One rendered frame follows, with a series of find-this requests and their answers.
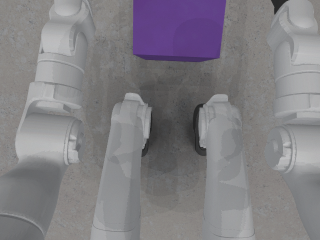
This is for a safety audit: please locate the left robot upper arm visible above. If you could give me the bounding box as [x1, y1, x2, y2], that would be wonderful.
[0, 112, 86, 240]

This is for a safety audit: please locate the robot left forearm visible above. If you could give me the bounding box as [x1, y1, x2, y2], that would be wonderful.
[15, 0, 96, 157]

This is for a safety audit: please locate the carton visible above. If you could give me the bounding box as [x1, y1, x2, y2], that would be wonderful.
[133, 0, 226, 62]

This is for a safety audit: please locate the robot right foot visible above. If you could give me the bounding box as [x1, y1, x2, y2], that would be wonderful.
[193, 103, 207, 156]

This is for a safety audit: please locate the robot right forearm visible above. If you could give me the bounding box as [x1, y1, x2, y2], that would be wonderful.
[266, 0, 320, 126]

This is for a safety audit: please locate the right robot upper arm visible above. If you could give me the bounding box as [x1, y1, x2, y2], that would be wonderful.
[264, 124, 320, 240]

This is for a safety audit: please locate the robot left thigh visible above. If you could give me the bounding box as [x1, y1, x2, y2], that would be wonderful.
[90, 99, 152, 240]

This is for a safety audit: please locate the right robot hand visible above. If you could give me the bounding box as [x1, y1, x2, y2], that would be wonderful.
[271, 0, 289, 15]

